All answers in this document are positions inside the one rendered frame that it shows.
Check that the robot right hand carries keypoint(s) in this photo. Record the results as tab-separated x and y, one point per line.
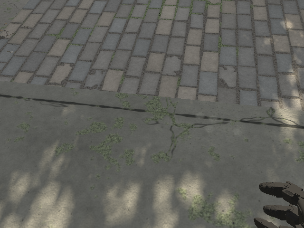
289	192

